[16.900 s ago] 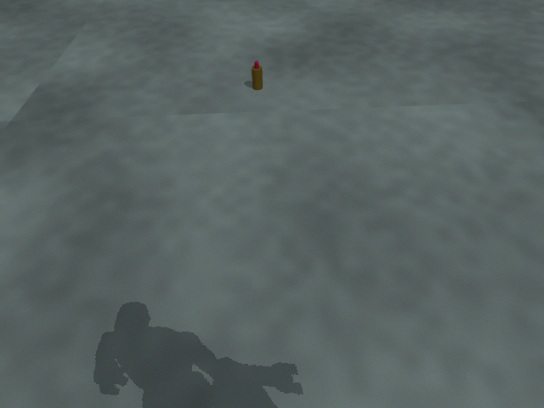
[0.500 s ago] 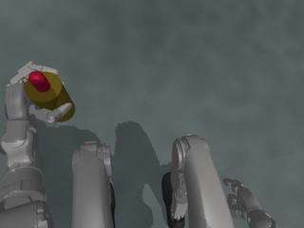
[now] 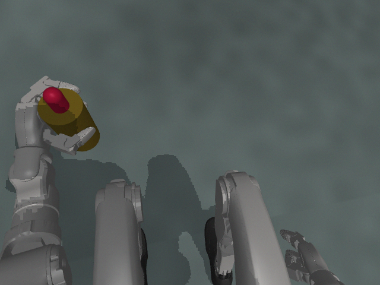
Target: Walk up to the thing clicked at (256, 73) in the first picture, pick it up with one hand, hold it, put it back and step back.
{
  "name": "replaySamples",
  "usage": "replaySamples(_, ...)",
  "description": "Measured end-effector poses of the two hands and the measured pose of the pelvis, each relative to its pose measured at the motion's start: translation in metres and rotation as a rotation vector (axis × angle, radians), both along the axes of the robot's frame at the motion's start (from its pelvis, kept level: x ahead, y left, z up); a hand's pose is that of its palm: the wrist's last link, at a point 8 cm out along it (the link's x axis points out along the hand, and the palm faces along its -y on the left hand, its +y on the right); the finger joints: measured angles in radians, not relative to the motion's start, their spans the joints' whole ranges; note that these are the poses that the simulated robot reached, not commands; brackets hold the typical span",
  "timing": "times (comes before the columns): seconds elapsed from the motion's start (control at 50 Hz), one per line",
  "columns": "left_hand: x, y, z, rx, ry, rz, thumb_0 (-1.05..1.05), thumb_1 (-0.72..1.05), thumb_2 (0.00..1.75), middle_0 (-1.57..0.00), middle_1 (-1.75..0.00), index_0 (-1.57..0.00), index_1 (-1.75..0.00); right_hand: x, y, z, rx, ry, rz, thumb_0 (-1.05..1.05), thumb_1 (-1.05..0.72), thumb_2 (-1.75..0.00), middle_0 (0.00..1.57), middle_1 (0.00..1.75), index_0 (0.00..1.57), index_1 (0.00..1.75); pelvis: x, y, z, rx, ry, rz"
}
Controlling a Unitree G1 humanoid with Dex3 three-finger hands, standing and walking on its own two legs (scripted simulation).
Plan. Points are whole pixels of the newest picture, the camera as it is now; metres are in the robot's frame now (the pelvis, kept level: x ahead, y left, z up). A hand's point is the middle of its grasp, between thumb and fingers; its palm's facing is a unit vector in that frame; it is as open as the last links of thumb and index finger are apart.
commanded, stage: lift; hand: left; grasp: from the side
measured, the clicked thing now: (70, 118) +0.44 +0.22 -0.04
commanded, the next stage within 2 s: none
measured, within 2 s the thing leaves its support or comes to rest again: neither
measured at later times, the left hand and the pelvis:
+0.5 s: hand (45, 110) +0.41 +0.22 +0.07, palm faces +0.03 -1.00 -0.03, open 9.9 cm; pelvis +0.01 +0.00 +0.08, yaw +1 degrees
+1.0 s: hand out of the picture +0.38 +0.22 +0.25, palm faces +0.10 -1.00 -0.03, open 9.9 cm; pelvis +0.04 +0.01 +0.23, yaw +3 degrees
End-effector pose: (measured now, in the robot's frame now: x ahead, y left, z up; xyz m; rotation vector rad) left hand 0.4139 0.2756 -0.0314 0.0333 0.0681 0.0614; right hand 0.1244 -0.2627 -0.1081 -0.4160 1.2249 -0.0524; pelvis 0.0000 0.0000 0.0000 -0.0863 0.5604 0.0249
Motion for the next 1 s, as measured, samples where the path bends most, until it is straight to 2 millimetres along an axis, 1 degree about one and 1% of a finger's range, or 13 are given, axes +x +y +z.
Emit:
replaySamples(0.1,-0.003,0.000,0.010,0.007,0.002,-0.016,-0.01,-0.43,1.18,-0.71,-1.06,-0.73,-1.07,0.001,0.000,0.004,0.007,-0.013,-0.015,0.01,-0.93,-0.90,0.20,0.30,0.20,0.30,0.000,0.000,0.005,0.005,0.002,0.003)
replaySamples(0.22,-0.013,0.001,0.032,0.007,0.000,-0.018,-0.01,-0.43,1.18,-0.71,-1.06,-0.73,-1.07,0.005,0.002,0.014,0.024,-0.044,-0.030,0.01,-0.93,-0.90,0.20,0.30,0.20,0.30,0.000,-0.001,0.018,0.013,0.002,0.006)
replaySamples(0.32,-0.020,0.000,0.056,0.005,-0.005,-0.021,-0.01,-0.43,1.18,-0.71,-1.06,-0.73,-1.07,0.013,0.004,0.030,0.036,-0.077,-0.037,0.01,-0.93,-0.90,0.20,0.30,0.20,0.30,0.000,-0.002,0.034,0.017,0.005,0.008)
replaySamples(0.42,-0.026,-0.004,0.083,0.001,0.001,-0.035,-0.01,-0.42,1.17,-0.71,-1.06,-0.73,-1.07,0.022,0.007,0.052,0.041,-0.113,-0.044,0.01,-0.93,-0.90,0.20,0.30,0.20,0.30,0.002,-0.001,0.056,0.017,0.007,0.011)
replaySamples(0.52,-0.032,-0.006,0.114,-0.004,0.002,-0.024,-0.01,-0.42,1.17,-0.71,-1.06,-0.73,-1.07,0.033,0.010,0.079,0.048,-0.148,-0.058,0.01,-0.92,-0.89,0.20,0.30,0.20,0.30,0.006,0.000,0.081,0.016,-0.001,0.012)
replaySamples(0.64,-0.039,-0.008,0.158,0.011,0.012,-0.021,-0.01,-0.42,1.17,-0.71,-1.06,-0.73,-1.07,0.045,0.016,0.115,0.060,-0.186,-0.073,0.01,-0.91,-0.89,0.20,0.30,0.20,0.30,0.013,0.001,0.116,0.017,-0.019,0.017)
replaySamples(0.74,-0.046,-0.008,0.200,0.011,0.015,-0.007,-0.01,-0.42,1.17,-0.71,-1.06,-0.73,-1.07,0.056,0.021,0.151,0.071,-0.224,-0.083,0.01,-0.91,-0.89,0.20,0.30,0.20,0.30,0.020,0.003,0.149,0.019,-0.048,0.023)
replaySamples(0.88,-0.055,-0.009,0.258,-0.005,0.018,0.008,-0.01,-0.42,1.17,-0.71,-1.06,-0.73,-1.06,0.070,0.028,0.206,0.080,-0.288,-0.089,0.01,-0.91,-0.89,0.20,0.30,0.20,0.30,0.031,0.005,0.197,0.021,-0.107,0.033)
replaySamples(0.94,-0.057,-0.007,0.276,-0.005,0.020,0.020,-0.01,-0.42,1.17,-0.71,-1.06,-0.73,-1.06,0.073,0.029,0.228,0.078,-0.313,-0.085,0.01,-0.90,-0.89,0.20,0.30,0.20,0.30,0.035,0.005,0.214,0.024,-0.135,0.038)
replaySamples(1.0,-0.057,-0.004,0.289,-0.011,0.025,0.036,-0.01,-0.42,1.17,-0.71,-1.05,-0.73,-1.06,0.074,0.029,0.246,0.073,-0.328,-0.081,0.01,-0.90,-0.89,0.20,0.30,0.20,0.30,0.037,0.006,0.229,0.027,-0.159,0.044)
